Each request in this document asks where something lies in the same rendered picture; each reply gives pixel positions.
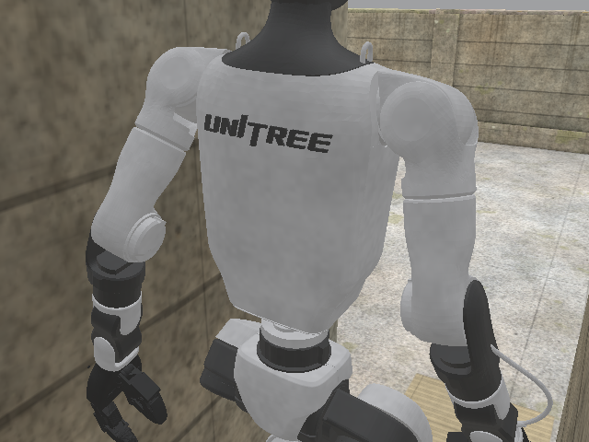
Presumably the right robot forearm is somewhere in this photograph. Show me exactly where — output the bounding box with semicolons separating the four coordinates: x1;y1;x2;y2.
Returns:
429;280;524;442

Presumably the robot left hand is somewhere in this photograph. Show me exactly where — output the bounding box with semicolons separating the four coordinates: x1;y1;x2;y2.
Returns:
87;355;167;442

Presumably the left robot upper arm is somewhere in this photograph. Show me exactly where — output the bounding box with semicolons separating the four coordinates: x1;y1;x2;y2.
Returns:
91;47;232;262

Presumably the right robot upper arm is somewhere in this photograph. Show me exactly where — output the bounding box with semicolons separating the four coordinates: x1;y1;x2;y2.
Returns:
376;68;479;346

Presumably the robot torso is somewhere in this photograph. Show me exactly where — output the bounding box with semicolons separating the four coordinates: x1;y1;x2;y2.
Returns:
196;32;399;442

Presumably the left robot forearm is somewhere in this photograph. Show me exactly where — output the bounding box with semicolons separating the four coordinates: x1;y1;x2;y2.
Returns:
86;219;145;372

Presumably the right robot thigh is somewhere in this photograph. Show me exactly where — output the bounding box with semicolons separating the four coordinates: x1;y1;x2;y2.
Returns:
322;383;433;442

